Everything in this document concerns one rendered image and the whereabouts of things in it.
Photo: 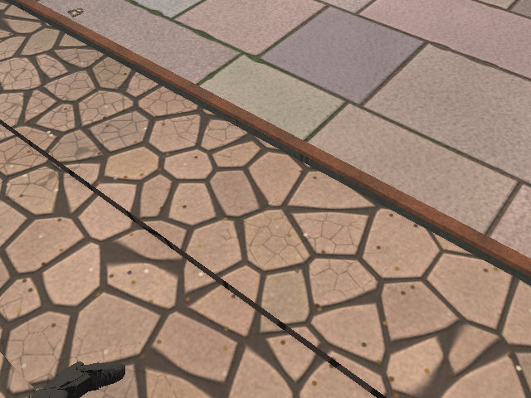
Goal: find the left robot hand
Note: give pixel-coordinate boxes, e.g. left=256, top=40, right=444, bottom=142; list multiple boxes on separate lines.
left=28, top=362, right=125, bottom=398

